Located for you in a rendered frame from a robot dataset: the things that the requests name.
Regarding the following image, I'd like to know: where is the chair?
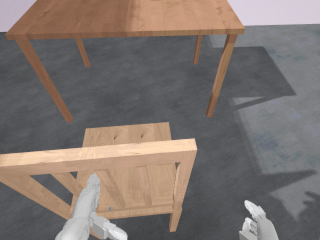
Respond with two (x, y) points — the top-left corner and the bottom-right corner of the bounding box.
(0, 122), (197, 240)

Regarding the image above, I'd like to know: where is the robot left forearm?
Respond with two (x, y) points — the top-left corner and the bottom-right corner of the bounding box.
(55, 217), (90, 240)

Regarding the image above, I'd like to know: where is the robot right hand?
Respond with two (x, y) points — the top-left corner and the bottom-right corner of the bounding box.
(239, 200), (279, 240)

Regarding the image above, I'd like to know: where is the robot left hand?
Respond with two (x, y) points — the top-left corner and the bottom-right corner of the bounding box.
(71, 172), (128, 240)

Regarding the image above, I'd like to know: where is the table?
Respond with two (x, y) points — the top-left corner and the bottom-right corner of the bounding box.
(5, 0), (245, 123)

